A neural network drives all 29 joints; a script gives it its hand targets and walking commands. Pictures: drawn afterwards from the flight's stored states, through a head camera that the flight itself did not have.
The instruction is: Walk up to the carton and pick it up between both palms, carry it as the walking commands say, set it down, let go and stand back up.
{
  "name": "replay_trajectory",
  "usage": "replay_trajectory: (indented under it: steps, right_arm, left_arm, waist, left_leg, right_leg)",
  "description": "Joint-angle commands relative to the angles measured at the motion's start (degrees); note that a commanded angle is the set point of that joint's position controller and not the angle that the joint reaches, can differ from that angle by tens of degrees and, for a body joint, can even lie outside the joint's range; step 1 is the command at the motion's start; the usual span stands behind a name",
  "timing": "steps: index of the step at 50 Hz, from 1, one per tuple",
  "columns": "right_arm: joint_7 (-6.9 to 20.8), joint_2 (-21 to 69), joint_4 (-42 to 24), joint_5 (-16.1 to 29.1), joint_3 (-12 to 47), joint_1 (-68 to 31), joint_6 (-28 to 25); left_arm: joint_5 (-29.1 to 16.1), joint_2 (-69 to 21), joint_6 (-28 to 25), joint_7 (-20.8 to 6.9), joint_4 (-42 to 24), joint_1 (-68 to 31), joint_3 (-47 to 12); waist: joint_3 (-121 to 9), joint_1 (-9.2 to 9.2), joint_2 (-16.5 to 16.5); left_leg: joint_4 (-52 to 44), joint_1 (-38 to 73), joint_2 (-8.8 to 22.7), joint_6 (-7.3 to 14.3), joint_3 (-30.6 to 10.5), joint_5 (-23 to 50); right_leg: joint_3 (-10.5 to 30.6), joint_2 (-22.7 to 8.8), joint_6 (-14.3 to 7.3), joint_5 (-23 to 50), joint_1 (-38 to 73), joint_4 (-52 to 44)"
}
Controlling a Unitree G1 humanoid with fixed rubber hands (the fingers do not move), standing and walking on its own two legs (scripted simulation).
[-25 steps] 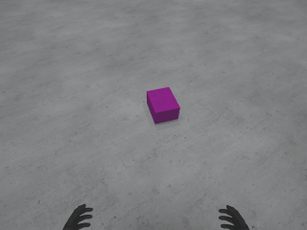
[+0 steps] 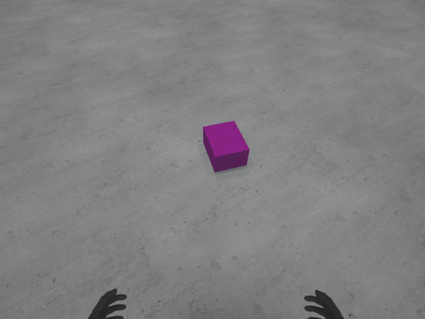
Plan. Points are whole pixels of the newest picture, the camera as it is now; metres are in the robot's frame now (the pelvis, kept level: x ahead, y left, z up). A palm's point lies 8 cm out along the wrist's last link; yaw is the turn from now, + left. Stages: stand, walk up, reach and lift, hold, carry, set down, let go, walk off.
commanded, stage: stand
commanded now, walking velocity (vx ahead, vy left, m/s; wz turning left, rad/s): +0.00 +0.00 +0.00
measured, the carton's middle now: (224, 145) +1.15 -0.08 -0.69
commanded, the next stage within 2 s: walk up in 1.60 s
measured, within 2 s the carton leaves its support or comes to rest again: neither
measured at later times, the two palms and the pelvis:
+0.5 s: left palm out of the picture +0.10 +0.23 -0.10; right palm out of the picture +0.10 -0.23 -0.11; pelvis +0.00 +0.00 +0.00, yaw +0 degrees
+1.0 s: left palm out of the picture +0.07 +0.23 -0.11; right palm out of the picture +0.07 -0.23 -0.12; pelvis +0.00 +0.00 +0.01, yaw +0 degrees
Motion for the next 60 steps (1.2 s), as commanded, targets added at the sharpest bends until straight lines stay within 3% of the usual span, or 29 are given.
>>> replay_trajectory:
  steps: [1,35,60]
  right_arm:
    - [-0.2,-4.8,-3.7,0.0,-1.4,-0.2,-0.8]
    - [-0.8,-4.7,2.1,0.3,-2.2,1.9,-0.9]
    - [-1.6,-4.5,12.9,0.6,-2.5,4.5,-1.0]
  left_arm:
    - [0.0,4.8,-0.8,0.2,-3.8,-0.2,1.3]
    - [-0.3,4.7,-1.0,0.8,1.8,2.0,2.1]
    - [-0.6,4.5,-1.0,1.6,12.8,4.5,2.6]
  waist:
    - [-1.8,0.0,0.1]
    - [-0.2,-0.04,0.1]
    - [2.2,-0.01,0.1]
  left_leg:
    - [-6.2,0.6,2.5,1.9,-3.4,8.5]
    - [-8.8,1.9,3.0,2.3,-4.0,8.9]
    - [-12.9,4.6,3.7,2.3,-4.5,10.0]
  right_leg:
    - [3.3,-2.5,-1.9,8.7,0.6,-6.1]
    - [4.0,-3.0,-2.3,9.1,1.9,-8.7]
    - [4.5,-3.6,-2.4,10.2,4.6,-13.0]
